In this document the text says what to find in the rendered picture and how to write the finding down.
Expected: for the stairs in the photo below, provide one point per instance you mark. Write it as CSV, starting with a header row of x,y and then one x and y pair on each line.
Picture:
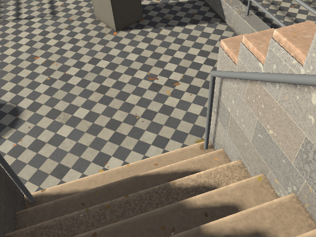
x,y
187,192

